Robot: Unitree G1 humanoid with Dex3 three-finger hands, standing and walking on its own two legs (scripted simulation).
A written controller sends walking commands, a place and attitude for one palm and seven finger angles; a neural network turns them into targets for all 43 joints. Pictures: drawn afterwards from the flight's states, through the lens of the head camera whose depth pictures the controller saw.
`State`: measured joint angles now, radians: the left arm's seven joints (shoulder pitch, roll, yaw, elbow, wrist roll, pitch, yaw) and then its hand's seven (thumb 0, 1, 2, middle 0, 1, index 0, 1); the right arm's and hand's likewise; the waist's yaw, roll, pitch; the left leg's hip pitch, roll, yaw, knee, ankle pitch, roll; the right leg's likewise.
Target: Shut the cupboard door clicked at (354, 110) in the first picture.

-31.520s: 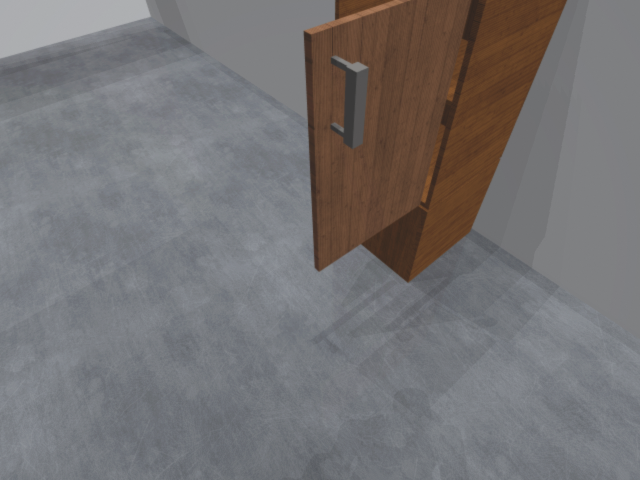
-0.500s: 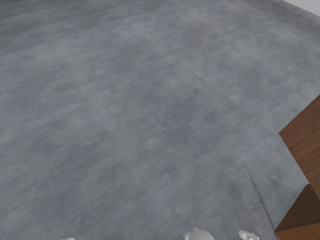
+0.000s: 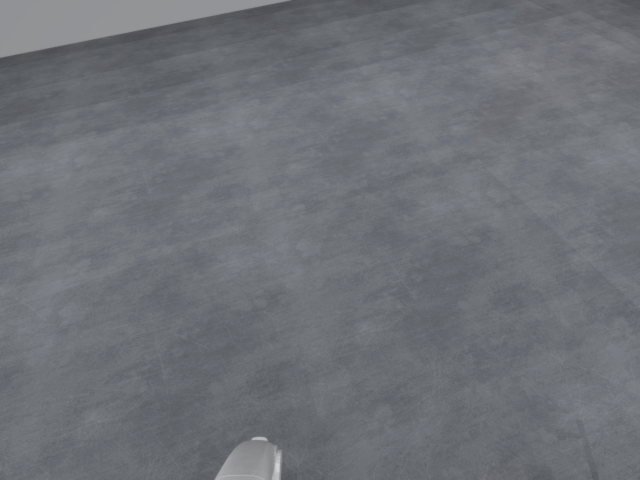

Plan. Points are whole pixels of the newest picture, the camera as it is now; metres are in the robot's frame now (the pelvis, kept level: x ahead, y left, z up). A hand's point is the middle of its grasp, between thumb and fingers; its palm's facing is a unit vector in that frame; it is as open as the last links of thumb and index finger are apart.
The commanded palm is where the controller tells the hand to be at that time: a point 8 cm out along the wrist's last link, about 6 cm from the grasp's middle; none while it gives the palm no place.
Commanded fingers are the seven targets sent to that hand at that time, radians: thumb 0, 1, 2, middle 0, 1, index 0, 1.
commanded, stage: walk to a spot facing it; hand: left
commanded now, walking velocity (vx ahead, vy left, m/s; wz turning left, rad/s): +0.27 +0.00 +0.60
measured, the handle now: out of the picture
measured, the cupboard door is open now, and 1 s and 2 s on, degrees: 60 60 60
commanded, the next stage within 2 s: turn to face it in 0.26 s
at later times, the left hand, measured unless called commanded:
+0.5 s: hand (131, 443) +0.20 +0.30 -0.17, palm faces +0.30 -0.94 -0.18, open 7.4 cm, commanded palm none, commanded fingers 0.00 0.90 0.90 -0.20 -0.30 -0.20 -0.30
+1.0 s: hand (173, 352) +0.35 +0.27 -0.18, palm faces +0.04 -0.97 -0.22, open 7.4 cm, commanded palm none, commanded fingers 0.00 0.90 0.90 -0.20 -0.30 -0.20 -0.30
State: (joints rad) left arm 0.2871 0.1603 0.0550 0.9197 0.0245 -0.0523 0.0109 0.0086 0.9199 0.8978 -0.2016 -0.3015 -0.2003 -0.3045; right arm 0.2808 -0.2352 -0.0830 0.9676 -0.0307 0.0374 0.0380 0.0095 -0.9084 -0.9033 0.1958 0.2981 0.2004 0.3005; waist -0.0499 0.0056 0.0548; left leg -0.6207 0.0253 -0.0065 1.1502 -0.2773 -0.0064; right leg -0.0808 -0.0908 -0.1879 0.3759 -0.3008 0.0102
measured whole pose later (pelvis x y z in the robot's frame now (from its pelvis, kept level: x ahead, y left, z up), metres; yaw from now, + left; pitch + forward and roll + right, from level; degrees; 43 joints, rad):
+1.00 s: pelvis +0.29 +0.08 -0.01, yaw -1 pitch +0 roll +0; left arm 0.23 0.17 0.06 0.93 0.02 0.02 0.02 0.01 0.91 0.90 -0.20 -0.30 -0.20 -0.30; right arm 0.25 -0.18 -0.05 0.99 -0.01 0.05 -0.03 0.01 -0.91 -0.90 0.20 0.30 0.20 0.30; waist 0.00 0.00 0.10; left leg -0.45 0.02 0.03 1.13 -0.49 -0.04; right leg -0.23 0.05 0.00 0.51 -0.29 -0.05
